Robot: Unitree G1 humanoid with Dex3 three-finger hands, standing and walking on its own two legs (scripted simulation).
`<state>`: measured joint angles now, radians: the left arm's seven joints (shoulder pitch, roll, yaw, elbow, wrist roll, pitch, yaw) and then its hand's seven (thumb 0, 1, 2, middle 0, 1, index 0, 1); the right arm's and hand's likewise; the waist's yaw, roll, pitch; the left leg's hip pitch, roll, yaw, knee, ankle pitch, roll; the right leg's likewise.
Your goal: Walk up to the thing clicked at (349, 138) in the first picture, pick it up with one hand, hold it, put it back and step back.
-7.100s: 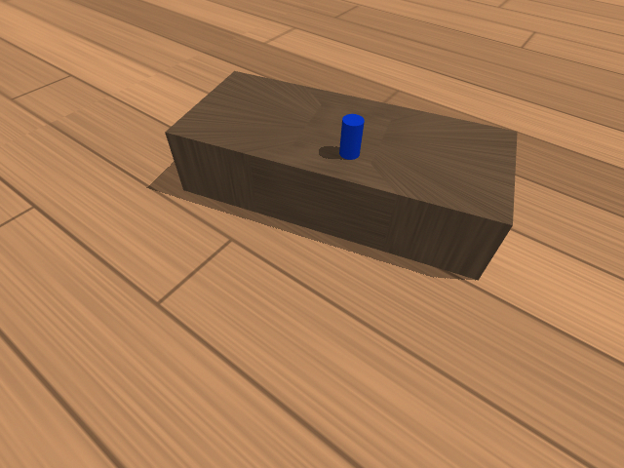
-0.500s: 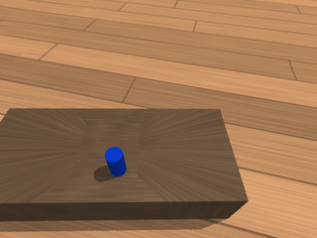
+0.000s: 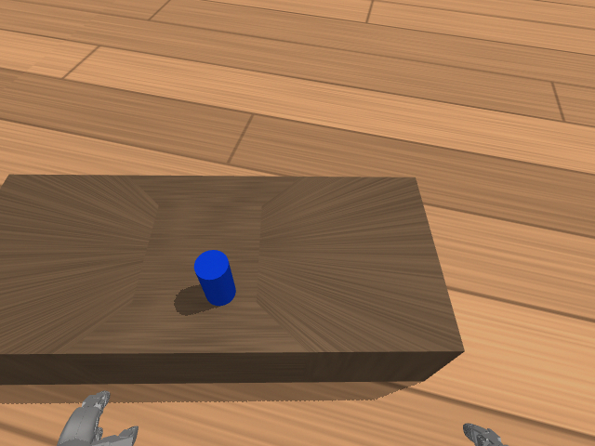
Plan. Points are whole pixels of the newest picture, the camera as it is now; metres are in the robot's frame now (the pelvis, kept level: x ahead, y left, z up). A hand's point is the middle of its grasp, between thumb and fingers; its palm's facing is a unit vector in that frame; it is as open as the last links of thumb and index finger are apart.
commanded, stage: go down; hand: left
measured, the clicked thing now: (216, 279) +0.52 +0.20 -0.37
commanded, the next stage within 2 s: none
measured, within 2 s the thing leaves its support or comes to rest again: neither
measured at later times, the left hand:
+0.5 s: hand (117, 418) +0.18 +0.27 -0.14, palm faces +0.04 -0.94 -0.34, open 17.0 cm
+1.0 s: hand (111, 426) +0.17 +0.27 -0.14, palm faces +0.06 -0.94 -0.34, open 17.6 cm
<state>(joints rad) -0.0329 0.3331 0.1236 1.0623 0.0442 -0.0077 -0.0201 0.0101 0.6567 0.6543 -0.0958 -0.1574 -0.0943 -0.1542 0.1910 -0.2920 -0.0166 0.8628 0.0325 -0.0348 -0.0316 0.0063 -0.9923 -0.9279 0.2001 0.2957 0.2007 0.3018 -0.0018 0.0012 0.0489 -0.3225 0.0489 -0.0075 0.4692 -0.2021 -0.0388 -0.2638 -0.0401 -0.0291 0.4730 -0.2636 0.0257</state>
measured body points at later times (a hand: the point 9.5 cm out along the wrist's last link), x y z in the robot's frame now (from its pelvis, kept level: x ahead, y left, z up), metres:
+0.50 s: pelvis +0.03 +0.01 -0.02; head +0.07 +0.01 +0.42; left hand +0.18 +0.32 -0.12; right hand +0.17 -0.25 -0.12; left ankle +0.02 +0.15 -0.74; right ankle -0.01 -0.14 -0.74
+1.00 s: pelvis +0.02 +0.01 -0.06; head +0.07 +0.02 +0.39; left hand +0.16 +0.32 -0.11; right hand +0.18 -0.24 -0.14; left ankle +0.02 +0.15 -0.74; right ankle -0.01 -0.14 -0.74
